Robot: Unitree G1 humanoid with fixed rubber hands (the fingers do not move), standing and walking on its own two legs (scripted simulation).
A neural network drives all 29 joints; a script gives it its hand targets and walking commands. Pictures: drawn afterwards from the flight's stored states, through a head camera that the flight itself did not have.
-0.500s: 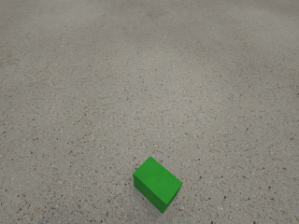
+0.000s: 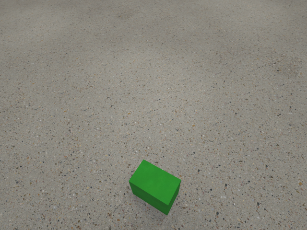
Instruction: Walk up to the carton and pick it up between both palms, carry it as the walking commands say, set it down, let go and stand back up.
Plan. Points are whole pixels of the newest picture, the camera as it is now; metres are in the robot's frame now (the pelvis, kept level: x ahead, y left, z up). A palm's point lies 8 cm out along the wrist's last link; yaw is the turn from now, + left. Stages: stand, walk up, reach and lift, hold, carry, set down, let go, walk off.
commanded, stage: walk up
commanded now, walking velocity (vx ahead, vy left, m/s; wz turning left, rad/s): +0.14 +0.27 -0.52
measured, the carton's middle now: (155, 187) +0.46 +0.03 -0.65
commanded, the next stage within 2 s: stand in 1.80 s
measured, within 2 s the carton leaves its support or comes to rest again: neither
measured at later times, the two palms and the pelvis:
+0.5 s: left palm (49, 198) +0.24 +0.34 -0.13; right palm out of the picture +0.07 -0.14 -0.11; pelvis +0.09 +0.12 +0.01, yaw -15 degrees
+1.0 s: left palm (32, 191) +0.26 +0.41 -0.14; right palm out of the picture +0.09 -0.06 -0.09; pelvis +0.13 +0.20 +0.01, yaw -23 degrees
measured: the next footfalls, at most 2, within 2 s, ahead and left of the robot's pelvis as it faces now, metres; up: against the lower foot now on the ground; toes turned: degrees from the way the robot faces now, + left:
left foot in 0.24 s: +0.10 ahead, +0.20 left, +0.00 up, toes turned +0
right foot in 0.62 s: +0.13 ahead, +0.00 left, +0.00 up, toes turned -19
